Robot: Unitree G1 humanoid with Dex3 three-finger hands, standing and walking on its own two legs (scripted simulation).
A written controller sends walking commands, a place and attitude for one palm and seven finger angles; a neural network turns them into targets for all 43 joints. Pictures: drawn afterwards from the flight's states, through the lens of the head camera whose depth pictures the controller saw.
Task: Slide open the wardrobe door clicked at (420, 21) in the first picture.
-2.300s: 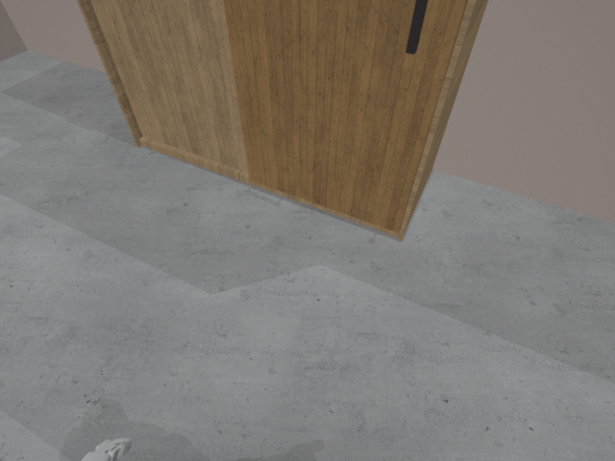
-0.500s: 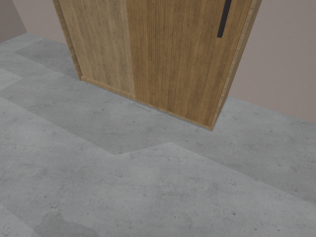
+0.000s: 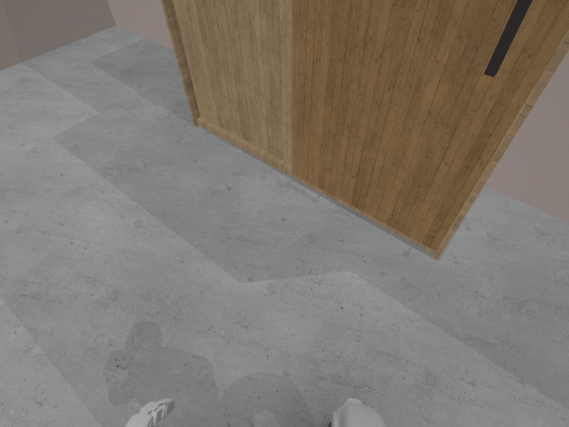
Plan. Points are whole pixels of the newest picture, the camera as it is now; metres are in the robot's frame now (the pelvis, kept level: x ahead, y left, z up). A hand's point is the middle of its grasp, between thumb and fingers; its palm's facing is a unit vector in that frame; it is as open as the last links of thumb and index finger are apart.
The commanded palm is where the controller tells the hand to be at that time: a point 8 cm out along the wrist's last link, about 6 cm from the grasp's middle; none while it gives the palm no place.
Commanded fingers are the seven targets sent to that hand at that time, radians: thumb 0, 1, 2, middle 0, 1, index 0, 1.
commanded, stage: walk to a spot facing it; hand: right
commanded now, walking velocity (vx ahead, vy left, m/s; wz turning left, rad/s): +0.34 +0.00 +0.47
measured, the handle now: out of the picture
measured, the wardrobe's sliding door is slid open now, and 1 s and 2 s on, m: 0.00 0.00 0.00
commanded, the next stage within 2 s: turn to face it in 0.62 s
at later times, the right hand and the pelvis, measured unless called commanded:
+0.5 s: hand (373, 290) +0.38 -0.17 -0.15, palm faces -0.33 +0.92 -0.20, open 7.4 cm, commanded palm none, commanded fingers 0.00 -0.90 -0.90 0.20 0.30 0.20 0.30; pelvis +0.19 -0.02 +0.00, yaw +18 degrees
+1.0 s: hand (332, 256) +0.48 -0.10 -0.17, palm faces -0.33 +0.93 -0.18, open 7.3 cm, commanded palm none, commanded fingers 0.00 -0.90 -0.90 0.20 0.30 0.20 0.30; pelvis +0.35 +0.05 +0.00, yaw +22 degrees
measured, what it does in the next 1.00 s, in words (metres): walks ahead, turning left: right foot, then left foot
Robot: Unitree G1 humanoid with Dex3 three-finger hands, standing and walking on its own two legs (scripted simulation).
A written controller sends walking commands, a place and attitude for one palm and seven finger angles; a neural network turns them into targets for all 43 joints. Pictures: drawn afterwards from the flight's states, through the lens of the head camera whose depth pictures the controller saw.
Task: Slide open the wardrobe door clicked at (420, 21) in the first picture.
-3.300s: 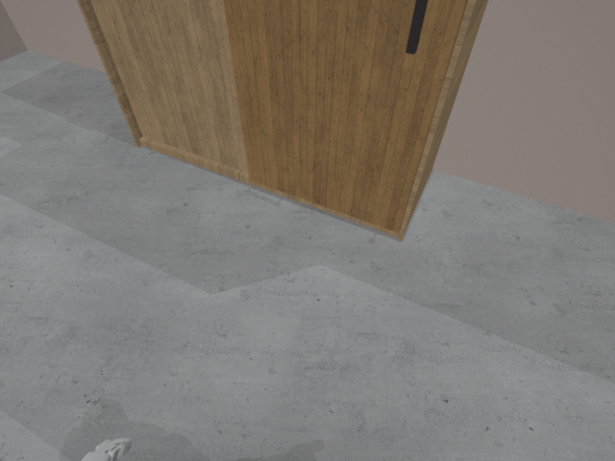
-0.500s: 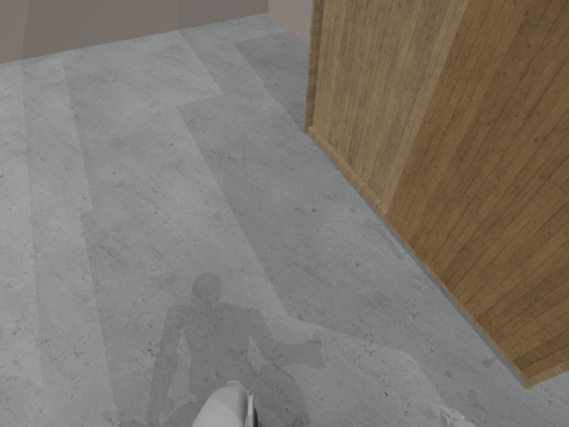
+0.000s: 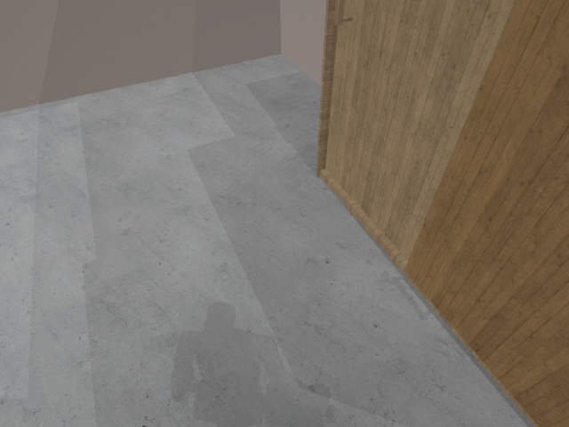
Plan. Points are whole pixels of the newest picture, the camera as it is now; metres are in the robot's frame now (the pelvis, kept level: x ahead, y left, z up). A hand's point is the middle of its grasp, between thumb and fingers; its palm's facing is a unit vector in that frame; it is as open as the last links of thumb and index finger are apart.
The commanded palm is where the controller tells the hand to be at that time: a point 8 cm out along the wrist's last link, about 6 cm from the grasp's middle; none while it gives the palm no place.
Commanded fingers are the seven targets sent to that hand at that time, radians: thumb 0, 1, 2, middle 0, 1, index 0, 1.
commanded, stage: turn to face it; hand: right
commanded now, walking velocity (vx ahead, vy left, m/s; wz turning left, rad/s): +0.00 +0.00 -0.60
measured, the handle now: out of the picture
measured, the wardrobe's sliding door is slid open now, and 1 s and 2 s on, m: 0.00 0.00 0.00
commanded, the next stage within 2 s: take the last steps up to it in 1.62 s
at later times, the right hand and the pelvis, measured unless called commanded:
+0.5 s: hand out of the picture +0.08 -0.22 -0.15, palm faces +0.27 +0.92 -0.28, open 7.4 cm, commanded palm none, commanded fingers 0.00 -0.90 -0.90 0.20 0.30 0.20 0.30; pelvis +0.03 +0.01 +0.00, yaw -15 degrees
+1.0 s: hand out of the picture -0.07 -0.19 -0.18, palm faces +0.57 +0.78 -0.26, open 7.4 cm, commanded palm none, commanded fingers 0.00 -0.90 -0.90 0.20 0.30 0.20 0.30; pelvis +0.02 +0.01 -0.01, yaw -34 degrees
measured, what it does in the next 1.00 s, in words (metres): steps on the spot, turning right: right foot, then left foot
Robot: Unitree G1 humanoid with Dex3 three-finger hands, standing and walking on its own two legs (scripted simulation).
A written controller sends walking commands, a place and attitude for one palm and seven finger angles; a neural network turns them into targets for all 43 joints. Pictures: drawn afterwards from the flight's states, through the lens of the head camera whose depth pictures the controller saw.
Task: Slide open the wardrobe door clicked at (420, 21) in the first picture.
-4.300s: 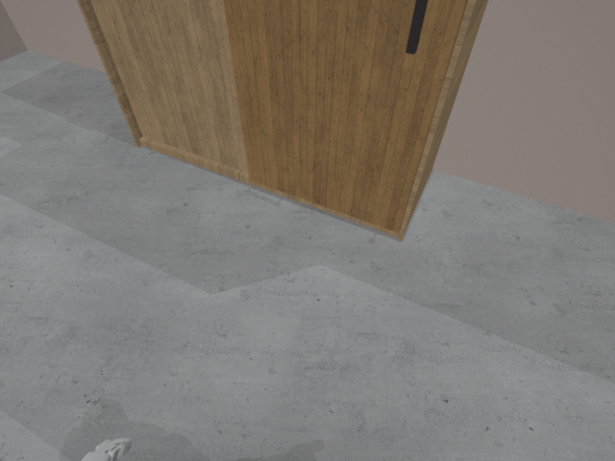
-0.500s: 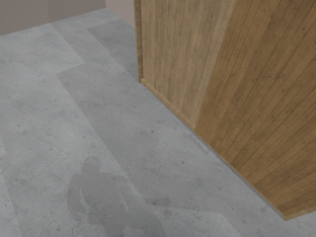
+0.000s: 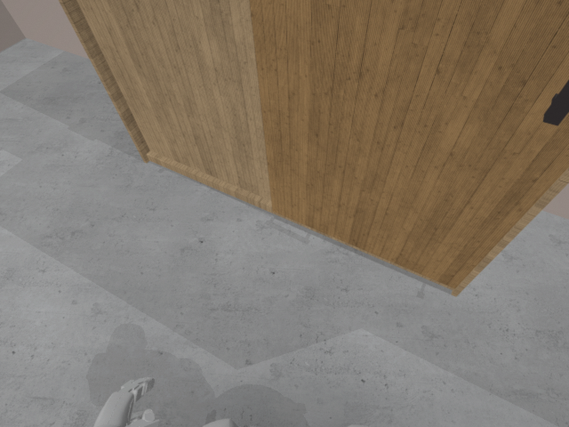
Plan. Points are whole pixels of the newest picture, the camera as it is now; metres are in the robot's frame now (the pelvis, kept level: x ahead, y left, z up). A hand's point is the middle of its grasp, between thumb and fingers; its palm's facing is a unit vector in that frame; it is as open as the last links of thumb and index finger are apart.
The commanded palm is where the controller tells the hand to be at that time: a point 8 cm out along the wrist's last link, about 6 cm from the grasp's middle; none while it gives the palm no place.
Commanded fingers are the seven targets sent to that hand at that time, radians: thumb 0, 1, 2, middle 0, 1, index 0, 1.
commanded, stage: turn to face it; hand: right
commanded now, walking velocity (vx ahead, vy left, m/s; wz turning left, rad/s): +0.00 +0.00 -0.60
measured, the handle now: out of the picture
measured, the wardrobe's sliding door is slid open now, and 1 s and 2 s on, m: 0.00 0.00 0.00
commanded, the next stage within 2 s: take the last steps up to it in 0.62 s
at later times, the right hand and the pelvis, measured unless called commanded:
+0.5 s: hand out of the picture +0.08 -0.18 -0.13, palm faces +0.26 +0.92 -0.29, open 7.4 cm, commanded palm none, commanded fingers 0.00 -0.90 -0.90 0.20 0.30 0.20 0.30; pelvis +0.02 +0.04 +0.01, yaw -16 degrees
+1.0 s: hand out of the picture -0.04 -0.21 -0.16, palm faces +0.43 +0.88 -0.19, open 7.4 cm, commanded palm none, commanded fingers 0.00 -0.90 -0.90 0.20 0.30 0.20 0.30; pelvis +0.03 -0.02 +0.02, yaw -23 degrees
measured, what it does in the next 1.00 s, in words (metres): steps on the spot, turning right: left foot, then right foot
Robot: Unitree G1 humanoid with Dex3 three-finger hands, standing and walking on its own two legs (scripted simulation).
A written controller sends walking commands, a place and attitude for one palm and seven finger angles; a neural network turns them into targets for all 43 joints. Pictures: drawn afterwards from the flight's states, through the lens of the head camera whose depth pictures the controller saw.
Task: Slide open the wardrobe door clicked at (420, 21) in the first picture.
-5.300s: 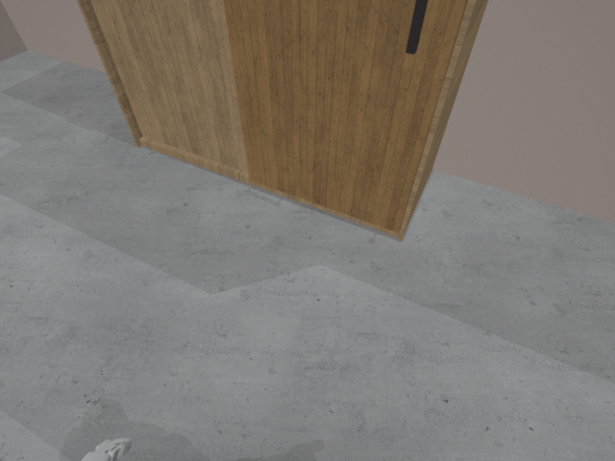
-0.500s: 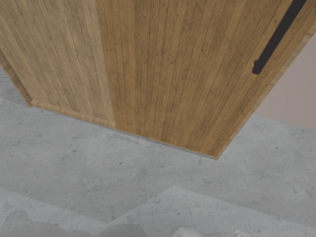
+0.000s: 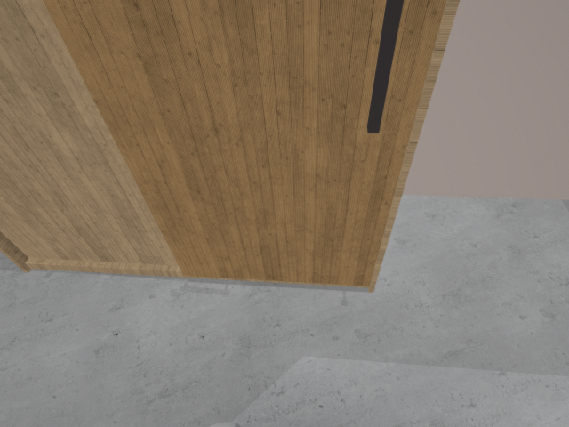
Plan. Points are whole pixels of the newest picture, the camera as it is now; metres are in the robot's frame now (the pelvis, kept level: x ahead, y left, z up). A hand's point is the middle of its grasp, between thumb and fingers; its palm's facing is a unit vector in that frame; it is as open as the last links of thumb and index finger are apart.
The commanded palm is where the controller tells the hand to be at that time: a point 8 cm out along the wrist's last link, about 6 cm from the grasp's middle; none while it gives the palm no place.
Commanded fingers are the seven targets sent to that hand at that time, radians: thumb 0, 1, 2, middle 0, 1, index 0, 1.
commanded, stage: take the last steps up to it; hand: right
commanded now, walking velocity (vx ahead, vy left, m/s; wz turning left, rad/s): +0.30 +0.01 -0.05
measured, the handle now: (384, 49) +0.71 -0.17 +0.19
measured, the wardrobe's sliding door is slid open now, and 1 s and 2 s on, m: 0.00 0.00 0.00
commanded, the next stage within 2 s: come to a stop and stand still in 0.56 s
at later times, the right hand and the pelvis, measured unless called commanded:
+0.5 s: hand (382, 410) +0.19 -0.14 -0.17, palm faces +0.10 +0.97 -0.22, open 7.2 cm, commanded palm none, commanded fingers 0.00 -0.90 -0.90 0.20 0.30 0.20 0.30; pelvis +0.14 +0.05 +0.00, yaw -3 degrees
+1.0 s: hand (411, 403) +0.21 -0.20 -0.19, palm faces +0.08 +0.98 -0.18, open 7.4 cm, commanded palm none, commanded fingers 0.00 -0.90 -0.90 0.20 0.30 0.20 0.30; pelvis +0.21 -0.01 +0.00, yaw +0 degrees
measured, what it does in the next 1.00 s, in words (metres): walks ahead: left foot, then right foot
